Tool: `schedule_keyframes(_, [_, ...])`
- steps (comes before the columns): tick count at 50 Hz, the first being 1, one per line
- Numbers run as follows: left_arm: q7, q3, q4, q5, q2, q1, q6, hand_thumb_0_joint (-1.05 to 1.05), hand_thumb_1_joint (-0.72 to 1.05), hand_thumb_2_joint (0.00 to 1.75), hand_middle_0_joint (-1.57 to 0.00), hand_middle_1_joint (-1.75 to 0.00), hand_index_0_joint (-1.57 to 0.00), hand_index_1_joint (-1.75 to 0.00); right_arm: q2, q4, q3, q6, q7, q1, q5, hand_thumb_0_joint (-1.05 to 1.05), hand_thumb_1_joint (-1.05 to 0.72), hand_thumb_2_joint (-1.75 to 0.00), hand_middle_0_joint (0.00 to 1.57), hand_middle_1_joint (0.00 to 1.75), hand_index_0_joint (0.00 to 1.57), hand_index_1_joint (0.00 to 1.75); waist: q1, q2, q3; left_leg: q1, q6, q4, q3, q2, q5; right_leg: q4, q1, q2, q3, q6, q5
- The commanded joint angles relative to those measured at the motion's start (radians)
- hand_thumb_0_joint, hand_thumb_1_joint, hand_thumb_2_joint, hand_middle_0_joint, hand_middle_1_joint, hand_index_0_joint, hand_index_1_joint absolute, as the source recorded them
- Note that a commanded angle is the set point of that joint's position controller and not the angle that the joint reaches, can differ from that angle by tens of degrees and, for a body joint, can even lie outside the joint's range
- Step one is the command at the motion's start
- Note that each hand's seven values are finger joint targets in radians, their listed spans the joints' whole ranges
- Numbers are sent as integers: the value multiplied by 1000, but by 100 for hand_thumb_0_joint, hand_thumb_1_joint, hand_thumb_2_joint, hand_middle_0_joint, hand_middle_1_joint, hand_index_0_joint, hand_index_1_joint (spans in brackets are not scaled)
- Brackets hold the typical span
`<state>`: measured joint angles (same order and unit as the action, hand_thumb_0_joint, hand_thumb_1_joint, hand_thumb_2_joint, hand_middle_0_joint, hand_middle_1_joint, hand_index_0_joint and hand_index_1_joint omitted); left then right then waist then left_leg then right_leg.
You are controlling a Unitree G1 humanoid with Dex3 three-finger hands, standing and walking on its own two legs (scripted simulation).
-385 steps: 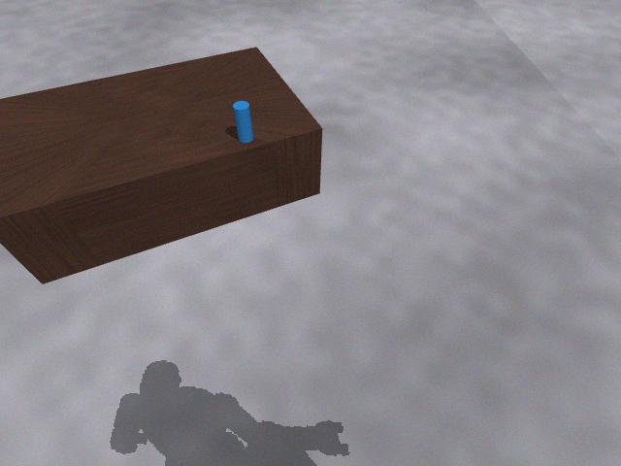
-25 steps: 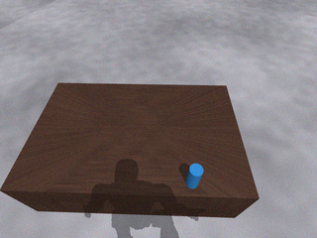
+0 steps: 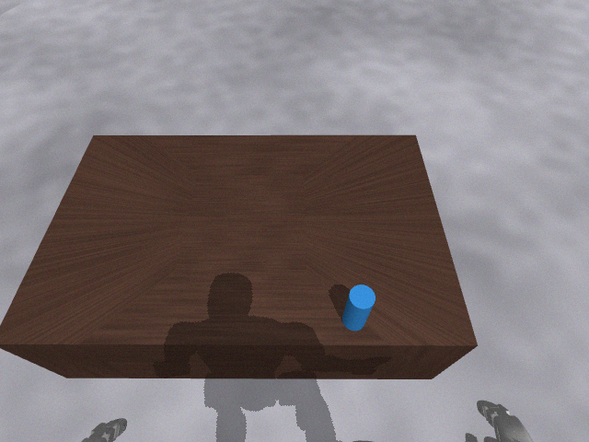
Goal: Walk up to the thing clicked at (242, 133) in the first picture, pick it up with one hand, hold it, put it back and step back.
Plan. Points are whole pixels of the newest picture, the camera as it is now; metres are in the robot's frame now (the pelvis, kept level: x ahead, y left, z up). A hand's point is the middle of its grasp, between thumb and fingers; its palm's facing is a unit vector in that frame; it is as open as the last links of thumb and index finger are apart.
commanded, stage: go down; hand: right
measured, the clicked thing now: (357, 308) +0.42 -0.14 -0.34
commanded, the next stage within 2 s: none
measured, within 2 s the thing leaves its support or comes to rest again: neither
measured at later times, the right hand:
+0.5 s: hand (476, 432) +0.15 -0.26 -0.16, palm faces +0.02 +0.95 -0.32, open 17.0 cm
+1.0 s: hand (480, 422) +0.16 -0.27 -0.15, palm faces +0.05 +0.95 -0.30, open 17.5 cm
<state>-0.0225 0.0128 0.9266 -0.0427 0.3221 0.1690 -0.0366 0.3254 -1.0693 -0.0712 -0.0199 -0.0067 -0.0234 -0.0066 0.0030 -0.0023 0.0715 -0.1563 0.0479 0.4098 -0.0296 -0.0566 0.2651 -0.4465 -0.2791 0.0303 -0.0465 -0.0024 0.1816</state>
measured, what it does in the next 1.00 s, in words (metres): stands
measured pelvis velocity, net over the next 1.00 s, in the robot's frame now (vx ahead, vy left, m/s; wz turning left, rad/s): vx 0.02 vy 0.01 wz -0.02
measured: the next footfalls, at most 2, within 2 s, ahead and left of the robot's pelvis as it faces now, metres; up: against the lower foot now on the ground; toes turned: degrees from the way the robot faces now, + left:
none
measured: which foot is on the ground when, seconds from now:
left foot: down 0.00-1.00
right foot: down 0.00-1.00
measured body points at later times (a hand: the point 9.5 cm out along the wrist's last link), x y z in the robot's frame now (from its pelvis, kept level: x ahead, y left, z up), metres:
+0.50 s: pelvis +0.00 +0.00 -0.02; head +0.07 +0.00 +0.42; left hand +0.13 +0.27 -0.13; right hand +0.15 -0.31 -0.13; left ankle -0.03 +0.15 -0.74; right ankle +0.03 -0.12 -0.74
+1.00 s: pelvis +0.02 +0.01 -0.05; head +0.07 +0.00 +0.40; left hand +0.16 +0.27 -0.14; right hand +0.16 -0.32 -0.12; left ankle -0.03 +0.15 -0.74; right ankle +0.03 -0.12 -0.74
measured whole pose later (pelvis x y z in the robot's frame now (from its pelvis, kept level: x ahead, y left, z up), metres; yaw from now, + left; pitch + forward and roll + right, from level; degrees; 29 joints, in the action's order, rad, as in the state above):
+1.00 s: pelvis +0.02 +0.01 -0.05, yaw -1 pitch +11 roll +2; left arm -0.15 -0.01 0.62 -0.02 0.24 0.24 -0.14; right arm 0.39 -0.42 -0.24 0.34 -0.17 -0.26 -0.02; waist 0.03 0.02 -0.08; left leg -0.53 0.03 0.83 -0.06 -0.03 0.49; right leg -0.89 -0.68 0.07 0.01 0.02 0.40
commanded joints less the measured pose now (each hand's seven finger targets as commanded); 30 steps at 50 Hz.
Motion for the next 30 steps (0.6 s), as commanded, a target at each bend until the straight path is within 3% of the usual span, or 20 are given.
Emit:
schedule_keyframes(1, [-28,83,-175,17,148,95,-15,0,90,91,-20,-30,-20,-30,309,49,-174,1,-14,108,-93,0,-26,-26,6,5,5,5,-5,-18,-298,-94,-49,30,-7,53,-197,-51,76,-28,-4,-6,-159])
schedule_keyframes(3, [-25,68,-226,19,121,80,-20,0,90,89,-20,-30,-21,-29,292,80,-183,37,-33,-10,-109,0,-14,-17,7,4,6,4,-45,68,-303,-69,-57,41,-17,53,-219,-50,82,-33,-13,7,-205])
schedule_keyframes(7, [-31,58,-310,11,107,36,-27,0,89,89,-20,-30,-20,-30,217,190,-144,122,-49,38,-100,0,10,-9,9,3,7,3,-16,73,-230,-113,-66,22,-24,71,-152,-25,37,-18,1,2,-130])
schedule_keyframes(9, [-33,55,-344,7,103,26,-31,0,90,89,-20,-30,-20,-30,222,234,-156,157,-57,28,-90,0,21,-7,8,3,7,3,-7,49,-210,-133,-65,23,-29,76,-96,-26,5,-14,5,-5,-65])
schedule_keyframes(11, [-36,52,-357,5,100,19,-40,0,89,90,-20,-30,-19,-30,196,282,-134,182,-73,34,-79,0,32,-6,7,4,6,4,4,55,-182,-178,-66,26,-30,78,-36,-25,-6,-10,10,-7,-3])
schedule_keyframes(14, [-43,54,-365,10,99,43,-52,0,89,90,-20,-30,-20,-30,229,340,-163,198,-80,23,-78,0,46,-5,5,5,5,5,16,50,-212,-199,-65,55,-32,79,-47,-55,3,-7,19,-9,-15])
schedule_keyframes(16, [-49,54,-357,17,93,54,-64,0,89,90,-20,-30,-20,-30,225,373,-159,194,-84,27,-81,0,50,-5,5,5,5,5,26,42,-229,-221,-61,81,-28,78,-67,-85,6,-5,19,-11,-37])
schedule_keyframes(18, [-57,53,-350,23,95,59,-79,0,90,90,-20,-30,-20,-30,265,417,-190,182,-82,36,-85,0,53,-5,4,5,4,5,27,63,-256,-240,-59,117,-25,75,-85,-118,-2,-6,22,-10,-57])
schedule_keyframes(21, [-67,52,-347,33,86,67,-101,0,90,90,-20,-30,-20,-30,260,449,-197,170,-79,-3,-90,0,56,-4,4,5,4,5,25,51,-294,-249,-53,161,-21,69,-108,-170,-27,-9,23,-11,-72])
schedule_keyframes(22, [-71,53,-348,34,87,67,-105,0,90,90,-20,-30,-20,-30,269,465,-210,168,-77,-18,-87,0,57,-5,3,5,4,5,20,55,-313,-253,-51,175,-21,67,-124,-187,-34,-11,22,-12,-88])
schedule_keyframes(24, [-78,50,-354,34,84,63,-112,0,90,90,-20,-30,-20,-30,246,495,-195,175,-85,-41,-78,0,55,-5,4,5,4,5,24,55,-323,-265,-49,193,-22,67,-128,-204,-39,-9,25,-11,-91])
schedule_keyframes(26, [-86,52,-358,33,90,65,-116,0,89,90,-20,-30,-20,-30,271,531,-215,188,-90,-65,-67,0,57,-5,4,5,4,5,22,67,-342,-275,-48,207,-26,67,-149,-225,-38,-8,31,-12,-117])
schedule_keyframes(28, [-94,49,-361,31,88,60,-118,0,90,90,-20,-30,-20,-30,241,542,-190,209,-102,-92,-59,0,57,-4,4,5,4,5,28,72,-316,-304,-50,218,-30,72,-143,-229,-41,-2,38,-7,-121])
schedule_keyframes(30, [-102,50,-371,28,94,58,-121,0,90,90,-20,-30,-20,-30,275,579,-215,224,-107,-101,-53,0,59,-4,4,5,4,5,26,77,-308,-311,-52,227,-38,75,-131,-235,-66,-2,42,-7,-107])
